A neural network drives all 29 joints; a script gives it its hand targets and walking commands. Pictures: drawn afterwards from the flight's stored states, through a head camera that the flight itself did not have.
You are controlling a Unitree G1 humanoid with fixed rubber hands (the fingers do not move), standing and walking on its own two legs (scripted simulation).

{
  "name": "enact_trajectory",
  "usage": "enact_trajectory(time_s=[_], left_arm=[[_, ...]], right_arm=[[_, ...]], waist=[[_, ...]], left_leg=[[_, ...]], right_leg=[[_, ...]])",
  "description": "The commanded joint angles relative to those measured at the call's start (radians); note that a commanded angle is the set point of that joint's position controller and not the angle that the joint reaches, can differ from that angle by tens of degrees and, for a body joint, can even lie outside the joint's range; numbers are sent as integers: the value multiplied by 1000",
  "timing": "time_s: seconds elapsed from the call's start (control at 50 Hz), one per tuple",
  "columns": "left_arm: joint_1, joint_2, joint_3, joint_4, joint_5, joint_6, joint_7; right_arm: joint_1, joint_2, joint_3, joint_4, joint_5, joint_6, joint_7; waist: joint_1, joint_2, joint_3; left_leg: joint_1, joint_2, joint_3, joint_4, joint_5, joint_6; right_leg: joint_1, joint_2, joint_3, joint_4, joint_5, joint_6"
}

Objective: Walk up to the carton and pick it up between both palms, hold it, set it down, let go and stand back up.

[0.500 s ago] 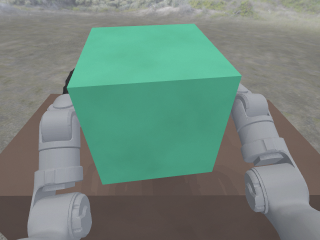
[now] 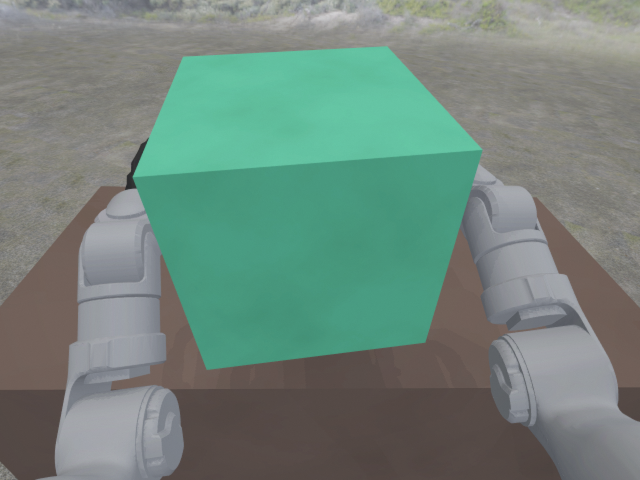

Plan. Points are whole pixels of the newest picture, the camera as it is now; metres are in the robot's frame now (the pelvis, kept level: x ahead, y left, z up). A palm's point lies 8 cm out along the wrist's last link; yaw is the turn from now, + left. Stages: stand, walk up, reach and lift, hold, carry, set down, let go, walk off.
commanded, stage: hold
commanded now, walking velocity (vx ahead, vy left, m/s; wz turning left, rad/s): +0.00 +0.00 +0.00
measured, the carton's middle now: (302, 197) +0.38 +0.00 +0.23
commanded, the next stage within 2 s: none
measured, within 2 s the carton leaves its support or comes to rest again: neither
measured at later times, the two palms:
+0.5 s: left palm (149, 198) +0.37 +0.18 +0.24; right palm (449, 174) +0.38 -0.17 +0.26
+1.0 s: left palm (147, 201) +0.36 +0.18 +0.24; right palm (450, 177) +0.37 -0.17 +0.26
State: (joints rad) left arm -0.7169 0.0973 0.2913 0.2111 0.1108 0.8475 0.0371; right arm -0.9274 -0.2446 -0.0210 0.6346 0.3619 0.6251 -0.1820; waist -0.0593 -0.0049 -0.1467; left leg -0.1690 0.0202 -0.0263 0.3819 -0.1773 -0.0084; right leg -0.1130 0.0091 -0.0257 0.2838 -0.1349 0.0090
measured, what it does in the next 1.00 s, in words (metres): stands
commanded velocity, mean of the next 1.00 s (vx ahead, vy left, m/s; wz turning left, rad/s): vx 0.00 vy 0.00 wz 0.00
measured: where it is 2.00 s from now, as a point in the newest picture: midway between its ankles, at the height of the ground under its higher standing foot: outside the picture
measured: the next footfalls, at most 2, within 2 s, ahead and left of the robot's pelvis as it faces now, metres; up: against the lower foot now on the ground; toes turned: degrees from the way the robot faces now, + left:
none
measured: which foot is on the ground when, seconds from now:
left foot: down 0.00-1.00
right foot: down 0.00-1.00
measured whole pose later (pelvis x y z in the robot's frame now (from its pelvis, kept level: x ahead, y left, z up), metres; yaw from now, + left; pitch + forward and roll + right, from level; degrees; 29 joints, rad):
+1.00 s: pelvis +0.00 +0.00 +0.00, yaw +0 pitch -2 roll -1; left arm -0.72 0.09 0.30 0.21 0.12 0.85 0.04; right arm -0.92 -0.25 -0.02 0.62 0.37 0.64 -0.18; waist -0.06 0.00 -0.14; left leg -0.17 0.02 -0.02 0.39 -0.18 0.00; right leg -0.11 0.01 -0.02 0.29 -0.13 0.01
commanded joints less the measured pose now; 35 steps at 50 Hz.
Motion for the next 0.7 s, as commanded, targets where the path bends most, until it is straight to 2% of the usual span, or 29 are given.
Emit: enact_trajectory(time_s=[0.0, 0.02, 0.04, 0.08, 0.1, 0.14, 0.18, 0.22, 0.28, 0.34, 0.38, 0.4, 0.42, 0.44, 0.46, 0.52, 0.54, 0.62, 0.64, 0.66, 0.68], left_arm=[[-955, -564, -478, -225, -185, -88, -160], [-941, -557, -468, -213, -176, -87, -160], [-942, -566, -485, -229, -188, -88, -159], [-960, -557, -472, -218, -185, -89, -156], [-961, -566, -468, -203, -181, -90, -156], [-954, -553, -452, -177, -173, -87, -158], [-984, -567, -459, -184, -178, -92, -157], [-986, -567, -477, -199, -199, -97, -154], [-970, -566, -462, -150, -181, -94, -158], [-961, -550, -450, -161, -186, -101, -155], [-948, -566, -464, -186, -187, -99, -152], [-942, -561, -458, -185, -192, -98, -152], [-958, -564, -469, -203, -192, -97, -151], [-952, -568, -459, -181, -191, -97, -152], [-946, -571, -468, -206, -198, -100, -152], [-943, -556, -478, -229, -185, -91, -149], [-942, -558, -473, -229, -176, -84, -152], [-951, -554, -469, -235, -177, -84, -159], [-953, -558, -479, -238, -182, -81, -161], [-948, -564, -500, -268, -198, -83, -160], [-935, -555, -496, -258, -186, -78, -160]], right_arm=[[-819, 734, 306, -355, 170, -43, 129], [-827, 734, 307, -358, 173, -44, 129], [-819, 736, 308, -378, 173, -44, 129], [-836, 727, 303, -371, 163, -48, 132], [-829, 727, 301, -352, 160, -45, 131], [-826, 727, 285, -337, 153, -43, 131], [-855, 739, 292, -332, 155, -53, 138], [-855, 753, 299, -352, 168, -54, 136], [-854, 725, 282, -329, 153, -45, 138], [-857, 742, 310, -350, 166, -50, 133], [-859, 749, 326, -378, 178, -56, 131], [-860, 750, 339, -388, 186, -56, 129], [-852, 741, 329, -388, 180, -54, 128], [-863, 736, 324, -398, 175, -54, 128], [-845, 741, 319, -402, 181, -53, 126], [-808, 731, 315, -366, 181, -45, 124], [-807, 723, 309, -364, 177, -41, 125], [-812, 734, 302, -355, 167, -42, 125], [-821, 733, 301, -363, 175, -45, 125], [-806, 738, 310, -387, 187, -45, 123], [-803, 732, 314, -390, 182, -44, 121]], waist=[[-13, 56, -443], [-3, 56, -445], [-14, 44, -460], [-1, 34, -446], [-10, 29, -427], [-8, 50, -402], [0, 40, -422], [-7, 43, -448], [-16, 24, -416], [5, 5, -463], [15, 25, -485], [19, 4, -474], [1, 12, -475], [10, 18, -479], [-3, 17, -491], [-5, 54, -457], [-3, 53, -436], [-14, 33, -430], [-15, 70, -448], [-24, 71, -468], [-18, 82, -451]], left_leg=[[92, -67, -11, -36, 234, -35], [89, -68, -8, -39, 227, -38], [95, -68, -11, -33, 241, -40], [90, -63, -11, -41, 215, -35], [83, -67, -12, -45, 210, -33], [69, -67, -10, -54, 175, -32], [56, -64, -5, -58, 159, -30], [73, -69, -11, -41, 194, -33], [77, -68, -10, -52, 179, -26], [79, -68, -12, -46, 190, -19], [82, -68, -8, -37, 238, -30], [78, -69, -6, -29, 245, -25], [87, -70, -7, -32, 248, -29], [90, -73, -8, -32, 246, -30], [93, -71, -16, -32, 253, -31], [100, -72, -12, -30, 269, -42], [94, -67, -10, -35, 266, -49], [96, -71, -12, -37, 250, -38], [106, -69, -11, -28, 272, -46], [114, -68, -12, -18, 304, -51], [117, -68, -14, -15, 310, -51]], right_leg=[[172, 71, 36, 8, 212, 34], [169, 69, 33, 7, 214, 35], [177, 69, 35, 4, 217, 33], [165, 72, 25, 7, 198, 36], [158, 70, 32, 0, 191, 34], [148, 58, 40, -9, 162, 33], [157, 63, 37, 4, 148, 33], [168, 57, 42, 4, 184, 36], [159, 62, 37, -10, 165, 34], [180, 64, 43, 2, 193, 35], [206, 72, 32, 13, 234, 38], [204, 67, 41, 7, 247, 40], [194, 68, 39, 6, 245, 44], [196, 71, 32, 1, 230, 43], [198, 70, 40, 0, 243, 42], [186, 72, 40, 2, 254, 37], [186, 73, 38, 4, 246, 36], [177, 67, 43, 1, 248, 41], [179, 69, 40, 8, 260, 35], [192, 73, 38, 11, 281, 34], [192, 73, 36, 7, 293, 35]])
